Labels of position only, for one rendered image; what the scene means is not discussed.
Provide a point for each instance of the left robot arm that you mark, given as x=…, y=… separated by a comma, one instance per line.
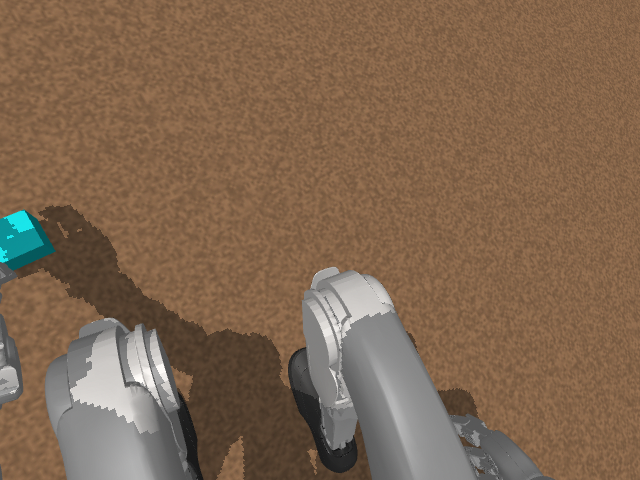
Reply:
x=11, y=382

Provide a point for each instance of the left robot foot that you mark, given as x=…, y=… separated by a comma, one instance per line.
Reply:
x=190, y=439

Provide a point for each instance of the left robot hand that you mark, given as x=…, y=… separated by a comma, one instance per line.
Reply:
x=6, y=274

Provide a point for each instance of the small box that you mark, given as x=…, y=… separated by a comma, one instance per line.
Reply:
x=22, y=240

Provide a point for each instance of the right robot foot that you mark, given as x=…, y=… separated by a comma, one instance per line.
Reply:
x=307, y=400

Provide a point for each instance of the right robot hand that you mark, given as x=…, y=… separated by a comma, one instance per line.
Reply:
x=499, y=457

